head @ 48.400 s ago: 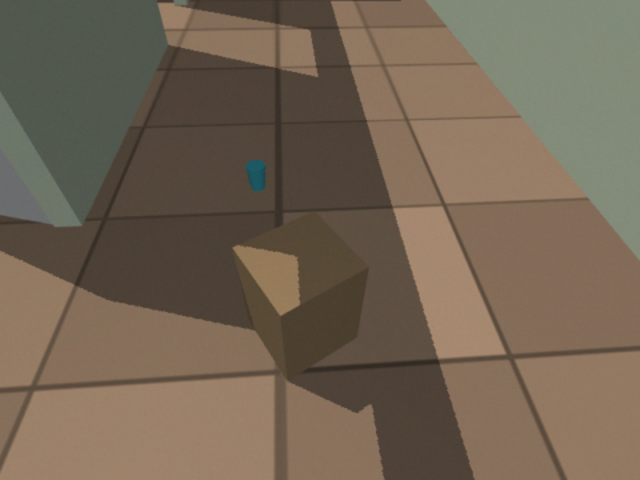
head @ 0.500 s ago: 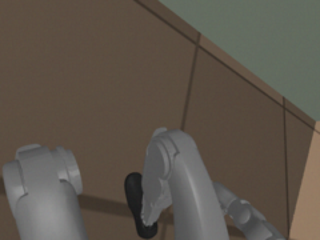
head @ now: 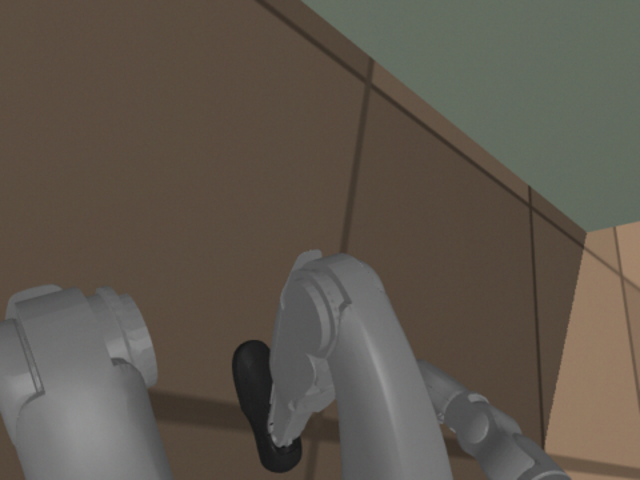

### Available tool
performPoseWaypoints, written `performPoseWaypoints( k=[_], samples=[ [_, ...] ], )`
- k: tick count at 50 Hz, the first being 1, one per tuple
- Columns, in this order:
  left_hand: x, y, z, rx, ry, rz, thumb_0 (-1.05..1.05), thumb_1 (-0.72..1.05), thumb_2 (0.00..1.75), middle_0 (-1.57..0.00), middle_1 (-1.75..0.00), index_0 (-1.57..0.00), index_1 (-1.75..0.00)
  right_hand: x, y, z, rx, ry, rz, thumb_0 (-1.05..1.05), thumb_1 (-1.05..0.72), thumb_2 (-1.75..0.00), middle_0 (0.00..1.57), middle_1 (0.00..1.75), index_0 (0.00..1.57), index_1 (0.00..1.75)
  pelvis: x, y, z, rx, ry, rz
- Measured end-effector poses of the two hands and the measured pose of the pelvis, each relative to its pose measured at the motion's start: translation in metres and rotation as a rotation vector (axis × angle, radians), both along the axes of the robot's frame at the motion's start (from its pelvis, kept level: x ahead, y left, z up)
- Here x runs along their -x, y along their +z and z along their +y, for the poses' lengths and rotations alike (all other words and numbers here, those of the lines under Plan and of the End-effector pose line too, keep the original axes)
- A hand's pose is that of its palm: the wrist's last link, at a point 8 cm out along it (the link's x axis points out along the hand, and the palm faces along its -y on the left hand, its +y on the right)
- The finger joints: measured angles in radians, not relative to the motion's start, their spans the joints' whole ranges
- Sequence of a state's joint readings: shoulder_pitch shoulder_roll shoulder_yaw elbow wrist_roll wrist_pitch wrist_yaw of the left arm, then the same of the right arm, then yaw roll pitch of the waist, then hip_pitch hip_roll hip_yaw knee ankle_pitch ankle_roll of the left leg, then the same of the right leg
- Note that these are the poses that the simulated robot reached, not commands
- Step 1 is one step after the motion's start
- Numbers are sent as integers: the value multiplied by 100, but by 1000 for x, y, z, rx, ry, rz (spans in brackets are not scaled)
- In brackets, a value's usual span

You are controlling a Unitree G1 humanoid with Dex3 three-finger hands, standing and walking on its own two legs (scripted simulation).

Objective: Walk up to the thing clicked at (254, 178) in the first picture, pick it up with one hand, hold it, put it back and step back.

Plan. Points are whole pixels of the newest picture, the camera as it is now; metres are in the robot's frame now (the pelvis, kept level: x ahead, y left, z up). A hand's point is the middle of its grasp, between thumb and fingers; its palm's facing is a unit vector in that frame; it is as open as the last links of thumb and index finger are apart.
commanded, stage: loosen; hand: left
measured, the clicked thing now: out of the picture +0.38 +0.33 -0.22
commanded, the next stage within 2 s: open in 0.08 s
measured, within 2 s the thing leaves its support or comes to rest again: neither
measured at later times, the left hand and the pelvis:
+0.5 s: hand out of the picture +0.39 +0.34 -0.18, palm faces +0.52 -0.86 +0.01, open 14.0 cm; pelvis +0.00 +0.00 +0.00, yaw -1 degrees
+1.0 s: hand out of the picture +0.38 +0.38 -0.14, palm faces +0.53 -0.85 +0.00, open 17.4 cm; pelvis +0.00 +0.00 +0.00, yaw +0 degrees
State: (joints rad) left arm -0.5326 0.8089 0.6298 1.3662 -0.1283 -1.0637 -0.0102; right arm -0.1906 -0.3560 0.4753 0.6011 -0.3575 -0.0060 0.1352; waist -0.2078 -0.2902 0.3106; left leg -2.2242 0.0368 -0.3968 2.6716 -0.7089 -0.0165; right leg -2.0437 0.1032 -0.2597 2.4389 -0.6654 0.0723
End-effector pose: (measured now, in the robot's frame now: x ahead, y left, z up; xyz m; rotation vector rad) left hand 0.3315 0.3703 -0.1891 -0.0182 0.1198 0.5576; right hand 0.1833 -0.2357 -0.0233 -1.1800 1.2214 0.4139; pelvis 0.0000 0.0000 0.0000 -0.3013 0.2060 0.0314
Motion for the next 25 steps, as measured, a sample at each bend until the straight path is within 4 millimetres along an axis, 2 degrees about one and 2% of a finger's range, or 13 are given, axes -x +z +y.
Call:
performPoseWaypoints(
  k=[8,16,25],
  samples=[
    [-2,0,1,0,-4,-9,-3,-56,98,-71,-96,-66,-95,1,4,4,7,16,-11,0,-92,-90,21,30,21,30,3,-1,2,8,-5,-18],
    [-3,4,2,-9,-5,-45,-3,-48,70,-71,-78,-72,-77,3,6,7,10,21,-11,0,-92,-90,21,30,21,30,4,-2,3,13,-7,-26],
    [-9,10,4,-7,-17,-51,-2,-49,37,-55,-49,-56,-49,3,8,11,-1,19,-26,0,-92,-90,21,30,21,30,5,-1,5,17,-11,-27]
  ],
)
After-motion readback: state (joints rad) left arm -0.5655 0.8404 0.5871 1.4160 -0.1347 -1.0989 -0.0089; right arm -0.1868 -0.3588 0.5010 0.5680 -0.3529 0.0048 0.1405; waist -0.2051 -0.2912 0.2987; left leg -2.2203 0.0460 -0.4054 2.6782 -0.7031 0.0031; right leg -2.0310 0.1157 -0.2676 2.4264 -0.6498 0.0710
